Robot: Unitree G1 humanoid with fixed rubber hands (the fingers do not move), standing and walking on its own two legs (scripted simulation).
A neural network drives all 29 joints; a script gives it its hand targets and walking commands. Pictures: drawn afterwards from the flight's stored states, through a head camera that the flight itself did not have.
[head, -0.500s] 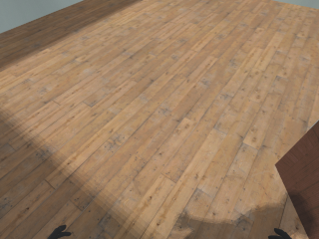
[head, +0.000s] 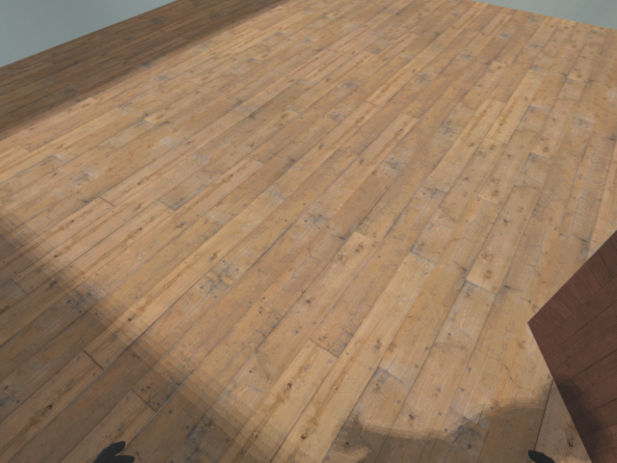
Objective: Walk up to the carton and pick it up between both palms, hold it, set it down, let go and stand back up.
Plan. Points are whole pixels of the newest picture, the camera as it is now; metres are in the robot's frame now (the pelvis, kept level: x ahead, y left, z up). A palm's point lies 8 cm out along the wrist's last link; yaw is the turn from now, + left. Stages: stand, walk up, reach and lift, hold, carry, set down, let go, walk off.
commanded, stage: stand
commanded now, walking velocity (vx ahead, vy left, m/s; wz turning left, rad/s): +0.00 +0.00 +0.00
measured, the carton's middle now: out of the picture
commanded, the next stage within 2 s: walk up in 0.26 s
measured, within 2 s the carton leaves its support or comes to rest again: neither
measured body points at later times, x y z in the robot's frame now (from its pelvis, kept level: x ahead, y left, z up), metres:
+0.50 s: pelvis +0.00 +0.00 +0.00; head +0.02 +0.00 +0.44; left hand +0.10 +0.32 -0.12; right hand +0.10 -0.32 -0.12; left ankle -0.01 +0.13 -0.75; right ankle +0.00 -0.12 -0.75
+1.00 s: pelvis +0.05 -0.08 -0.02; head +0.07 -0.09 +0.43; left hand +0.34 +0.14 -0.10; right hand -0.06 -0.42 -0.10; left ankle +0.13 +0.03 -0.75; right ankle +0.02 -0.19 -0.71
